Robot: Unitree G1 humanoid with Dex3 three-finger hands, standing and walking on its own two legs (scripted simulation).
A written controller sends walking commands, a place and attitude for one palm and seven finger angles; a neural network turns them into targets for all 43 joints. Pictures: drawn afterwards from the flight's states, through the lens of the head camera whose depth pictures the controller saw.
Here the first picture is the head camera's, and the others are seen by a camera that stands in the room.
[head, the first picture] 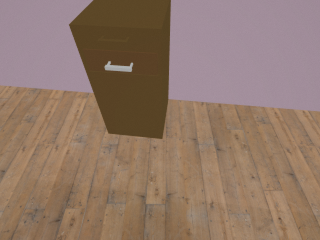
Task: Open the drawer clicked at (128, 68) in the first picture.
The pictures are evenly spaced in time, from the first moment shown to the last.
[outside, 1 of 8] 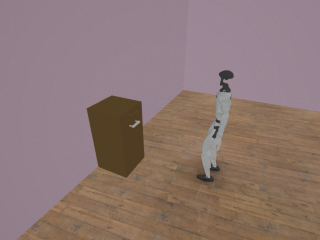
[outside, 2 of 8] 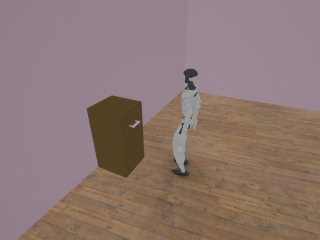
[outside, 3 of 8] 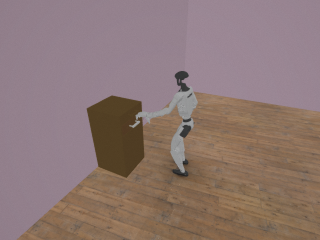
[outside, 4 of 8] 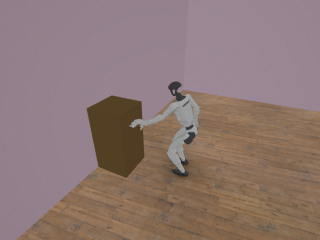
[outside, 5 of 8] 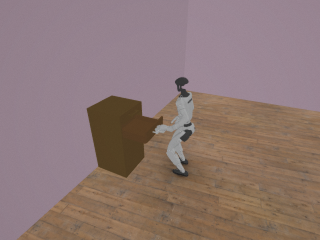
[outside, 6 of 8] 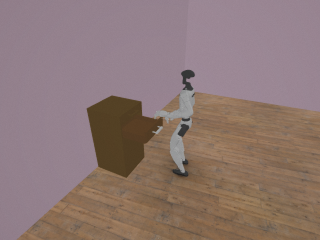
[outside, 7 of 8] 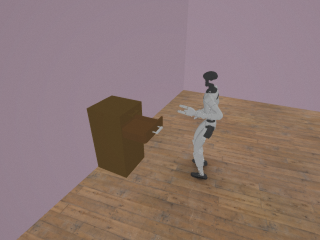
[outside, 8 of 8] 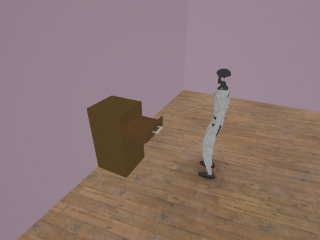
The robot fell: no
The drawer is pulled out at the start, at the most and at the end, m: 0.00 0.30 0.30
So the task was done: yes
